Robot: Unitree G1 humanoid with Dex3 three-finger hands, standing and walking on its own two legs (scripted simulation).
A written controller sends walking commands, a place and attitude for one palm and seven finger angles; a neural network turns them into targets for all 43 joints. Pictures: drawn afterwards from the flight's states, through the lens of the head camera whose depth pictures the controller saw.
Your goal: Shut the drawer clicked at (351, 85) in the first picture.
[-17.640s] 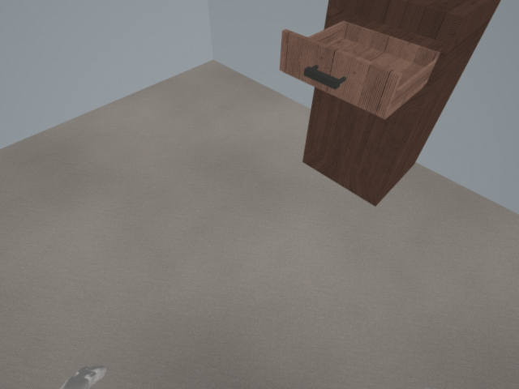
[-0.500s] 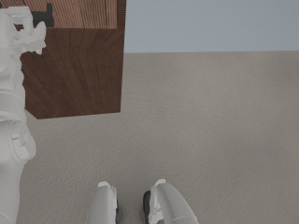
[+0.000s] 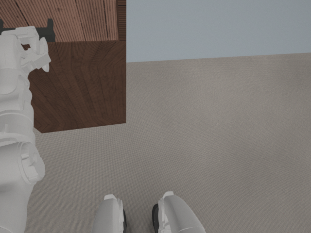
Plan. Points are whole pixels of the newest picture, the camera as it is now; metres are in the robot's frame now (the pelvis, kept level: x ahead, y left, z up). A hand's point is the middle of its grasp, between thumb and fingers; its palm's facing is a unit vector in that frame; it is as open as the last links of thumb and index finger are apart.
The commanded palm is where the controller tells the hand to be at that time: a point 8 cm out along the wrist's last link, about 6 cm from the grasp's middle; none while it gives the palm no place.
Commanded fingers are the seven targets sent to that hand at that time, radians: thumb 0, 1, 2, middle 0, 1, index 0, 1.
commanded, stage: pull the fist back off the drawer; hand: left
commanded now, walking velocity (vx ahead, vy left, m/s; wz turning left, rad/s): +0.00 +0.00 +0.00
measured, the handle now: (25, 29) +0.60 +0.27 +0.07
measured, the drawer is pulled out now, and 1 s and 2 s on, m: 0.00 0.00 0.00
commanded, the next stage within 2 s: draw the hand back to the body in 0.14 s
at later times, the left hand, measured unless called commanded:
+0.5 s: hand (25, 73) +0.45 +0.23 +0.11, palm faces +0.09 -1.00 -0.02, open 3.2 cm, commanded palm +0.41 +0.27 +0.12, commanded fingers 0.00 0.90 0.90 -1.40 -1.60 -1.40 -1.60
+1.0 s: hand out of the picture +0.32 +0.24 +0.17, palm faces +0.31 -0.91 -0.26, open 3.2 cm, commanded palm +0.28 +0.28 +0.20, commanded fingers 0.00 0.90 0.90 -1.40 -1.60 -1.40 -1.60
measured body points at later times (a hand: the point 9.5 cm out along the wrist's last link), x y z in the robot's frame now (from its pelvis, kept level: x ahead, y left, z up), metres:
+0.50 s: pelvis +0.06 +0.01 +0.05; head +0.14 +0.02 +0.49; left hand +0.44 +0.28 +0.11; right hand +0.13 -0.25 -0.06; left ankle +0.04 +0.08 -0.64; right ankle +0.03 -0.12 -0.64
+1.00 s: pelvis +0.05 -0.01 +0.09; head +0.05 -0.02 +0.54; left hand +0.29 +0.29 +0.19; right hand +0.23 -0.23 +0.00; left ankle +0.04 +0.08 -0.64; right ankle +0.03 -0.12 -0.64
